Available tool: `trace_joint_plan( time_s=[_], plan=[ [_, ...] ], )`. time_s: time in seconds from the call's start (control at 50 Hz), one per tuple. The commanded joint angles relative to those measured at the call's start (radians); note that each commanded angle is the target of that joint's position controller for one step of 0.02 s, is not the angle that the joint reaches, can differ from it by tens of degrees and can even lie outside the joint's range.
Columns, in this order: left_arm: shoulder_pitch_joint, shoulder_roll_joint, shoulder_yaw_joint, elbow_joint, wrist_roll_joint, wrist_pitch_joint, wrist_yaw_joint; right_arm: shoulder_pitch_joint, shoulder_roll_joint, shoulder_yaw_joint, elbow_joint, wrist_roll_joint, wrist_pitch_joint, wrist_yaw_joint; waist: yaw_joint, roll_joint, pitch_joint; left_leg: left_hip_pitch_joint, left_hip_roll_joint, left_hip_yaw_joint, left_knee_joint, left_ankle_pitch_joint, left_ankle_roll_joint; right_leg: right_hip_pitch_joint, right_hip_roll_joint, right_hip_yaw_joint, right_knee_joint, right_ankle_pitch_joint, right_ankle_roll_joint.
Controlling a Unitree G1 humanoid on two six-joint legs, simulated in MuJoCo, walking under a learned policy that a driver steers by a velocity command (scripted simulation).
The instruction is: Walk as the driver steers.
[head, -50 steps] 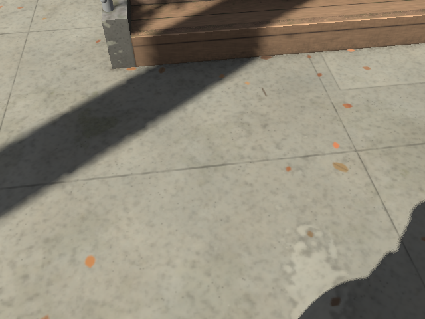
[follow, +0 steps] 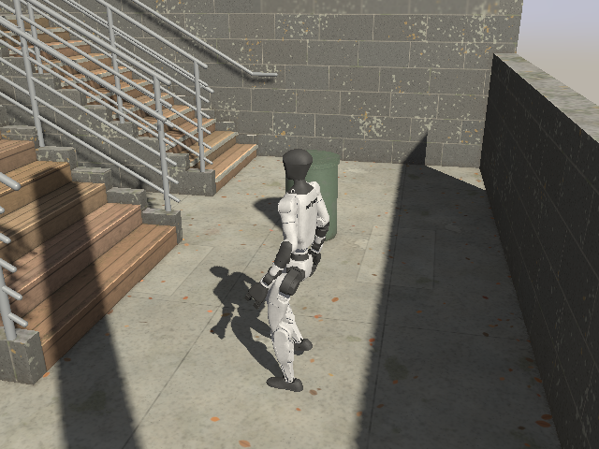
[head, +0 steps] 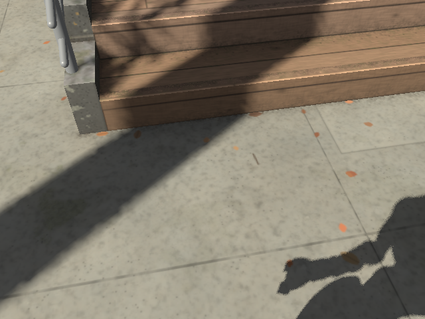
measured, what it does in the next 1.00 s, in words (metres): walks ahead: right foot, then left foot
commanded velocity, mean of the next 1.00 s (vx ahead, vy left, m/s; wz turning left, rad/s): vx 0.50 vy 0.00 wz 0.00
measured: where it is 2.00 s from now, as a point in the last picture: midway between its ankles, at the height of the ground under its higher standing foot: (223, 183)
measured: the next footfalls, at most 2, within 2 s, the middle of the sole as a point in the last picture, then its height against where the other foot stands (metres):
right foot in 0.30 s outside the picture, level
left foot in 0.86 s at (192, 281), level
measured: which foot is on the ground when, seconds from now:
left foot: down 0.00-0.32, up 0.34-0.84, down 0.86-1.00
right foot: up 0.00-0.28, down 0.30-0.88, up 0.90-1.00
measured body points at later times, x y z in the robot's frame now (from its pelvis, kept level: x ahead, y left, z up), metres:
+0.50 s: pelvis +0.28 -0.08 +0.00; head +0.29 -0.10 +0.45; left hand +0.33 +0.18 -0.12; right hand +0.37 -0.35 -0.14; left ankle +0.28 +0.08 -0.66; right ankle +0.30 -0.16 -0.74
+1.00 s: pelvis +0.55 -0.01 -0.01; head +0.58 +0.00 +0.44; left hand +0.59 +0.26 -0.15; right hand +0.66 -0.27 -0.13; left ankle +0.61 +0.07 -0.74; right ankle +0.47 -0.17 -0.65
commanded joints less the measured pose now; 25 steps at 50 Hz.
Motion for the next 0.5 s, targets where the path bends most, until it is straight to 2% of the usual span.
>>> trace_joint_plan(
  time_s=[0.02, 0.1, 0.16, 0.2, 0.24, 0.26, 0.28, 0.3, 0.32, 0.34, 0.36, 0.38, 0.4, 0.42, 0.44, 0.46, 0.5],
  plan=[
    [0.033, 0.045, 0.013, -0.042, 0.012, 0.004, 0.007, -0.041, -0.133, -0.021, -0.055, 0.002, -0.018, -0.02, 0.047, 0.074, 0.054, -0.106, 0.28, -0.206, -0.203, 0.073, 0.171, -0.019, -0.042, 0.002, -0.145, 0.161, 0.027],
    [-0.129, 0.028, 0.006, -0.084, 0.003, -0.008, -0.006, 0.039, -0.161, -0.026, -0.038, 0.018, -0.004, -0.034, -0.012, 0.077, 0.054, -0.02, 0.264, -0.158, -0.185, 0.085, 0.127, 0.017, 0.005, -0.038, -0.432, 0.307, 0.035],
    [-0.216, 0.033, 0.002, -0.113, -0.008, -0.011, -0.023, 0.094, -0.169, -0.029, -0.015, 0.026, 0.007, -0.035, -0.046, 0.087, 0.072, 0.072, 0.295, -0.165, -0.152, 0.057, 0.121, 0.018, 0.025, -0.047, -0.532, 0.28, 0.035],
    [-0.249, 0.045, 0.003, -0.134, -0.01, -0.017, -0.036, 0.111, -0.17, -0.032, -0.005, 0.027, 0.017, -0.037, -0.047, 0.092, 0.081, 0.145, 0.329, -0.18, -0.111, 0.059, 0.112, 0.011, 0.033, -0.042, -0.581, 0.214, 0.014],
    [-0.221, 0.067, 0.011, -0.138, -0.01, -0.026, -0.046, 0.101, -0.183, -0.038, -0.003, 0.027, 0.028, -0.039, -0.018, 0.106, 0.065, 0.187, 0.351, -0.193, -0.054, 0.117, 0.096, 0.074, 0.051, -0.053, -0.622, 0.134, -0.014],
    [-0.161, 0.087, 0.021, -0.125, -0.009, -0.03, -0.047, 0.08, -0.189, -0.039, -0.008, 0.026, 0.033, -0.039, 0.022, 0.116, 0.033, 0.187, 0.341, -0.18, 0.015, 0.244, 0.081, 0.169, 0.077, -0.076, -0.643, 0.107, -0.032],
    [-0.021, 0.126, 0.045, -0.082, -0.008, -0.032, -0.044, 0.064, -0.173, -0.033, -0.014, 0.021, 0.039, -0.039, 0.09, 0.104, -0.048, 0.163, 0.289, -0.137, 0.18, 0.402, 0.058, 0.35, 0.11, -0.099, -0.662, 0.102, -0.058],
    [0.186, 0.204, 0.072, -0.034, 0.001, -0.034, -0.036, 0.055, -0.133, -0.014, -0.039, 0.005, 0.038, -0.039, 0.166, 0.033, -0.2, 0.0, 0.226, -0.076, 0.474, 0.324, 0.02, 0.653, -0.013, 0.036, -0.638, 0.123, -0.122],
    [0.302, 0.304, 0.097, -0.006, 0.01, -0.024, -0.037, 0.165, -0.012, 0.021, -0.048, 0.007, 0.014, -0.029, 0.139, -0.226, -0.333, -0.432, 0.048, -0.017, 0.865, -0.103, -0.058, 1.04, -0.246, 0.483, -0.717, -0.034, -0.277],
    [0.303, 0.211, 0.071, -0.007, 0.009, -0.024, -0.039, 0.144, -0.075, 0.008, -0.036, 0.024, -0.012, -0.025, 0.149, -0.205, -0.368, -0.56, 0.055, -0.172, 1.023, -0.406, -0.043, 1.051, -0.276, 0.679, -0.834, -0.1, -0.282],
    [0.206, 0.159, 0.052, -0.025, 0.005, -0.026, -0.039, 0.057, -0.157, -0.013, -0.066, 0.048, -0.026, -0.021, 0.128, -0.145, -0.225, -0.633, 0.115, -0.183, 1.065, -0.344, -0.02, 0.927, -0.248, 0.537, -0.841, -0.081, -0.232],
    [0.108, 0.125, 0.039, -0.05, 0.006, -0.024, -0.04, -0.005, -0.162, -0.015, -0.083, 0.048, -0.027, -0.026, 0.096, -0.066, -0.148, -0.602, 0.172, -0.152, 1.031, -0.25, -0.015, 0.781, -0.208, 0.395, -0.861, 0.005, -0.205],
    [0.048, 0.096, 0.03, -0.057, 0.011, -0.024, -0.046, -0.038, -0.147, -0.019, -0.089, 0.032, -0.021, -0.031, 0.069, -0.014, -0.081, -0.565, 0.203, -0.14, 0.964, -0.185, -0.02, 0.654, -0.166, 0.302, -0.901, 0.076, -0.193],
    [0.022, 0.073, 0.022, -0.056, 0.017, -0.028, -0.049, -0.025, -0.134, -0.025, -0.087, 0.024, -0.006, -0.035, 0.035, -0.033, -0.06, -0.5, 0.233, -0.145, 0.906, -0.141, -0.022, 0.576, -0.129, 0.232, -0.933, 0.118, -0.176],
    [0.021, 0.064, 0.021, -0.047, 0.018, -0.029, -0.053, -0.005, -0.11, -0.024, -0.08, 0.022, 0.009, -0.036, 0.019, -0.042, -0.045, -0.459, 0.236, -0.138, 0.878, -0.118, -0.029, 0.528, -0.106, 0.19, -0.96, 0.145, -0.174],
    [0.039, 0.072, 0.023, -0.034, 0.017, -0.032, -0.053, 0.008, -0.091, -0.022, -0.075, 0.021, 0.02, -0.038, 0.011, -0.039, -0.035, -0.447, 0.235, -0.128, 0.858, -0.102, -0.036, 0.504, -0.095, 0.154, -0.976, 0.196, -0.182],
    [0.077, 0.102, 0.032, -0.011, 0.017, -0.034, -0.045, -0.03, -0.09, -0.026, -0.092, 0.016, 0.03, -0.041, 0.007, -0.02, -0.007, -0.497, 0.24, -0.122, 0.793, -0.039, -0.053, 0.504, -0.092, 0.109, -0.998, 0.28, -0.193]
  ],
)
Over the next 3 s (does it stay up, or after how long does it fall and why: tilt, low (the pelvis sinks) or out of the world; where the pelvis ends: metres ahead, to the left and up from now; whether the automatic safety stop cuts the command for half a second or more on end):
stays up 1.66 -0.18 0.17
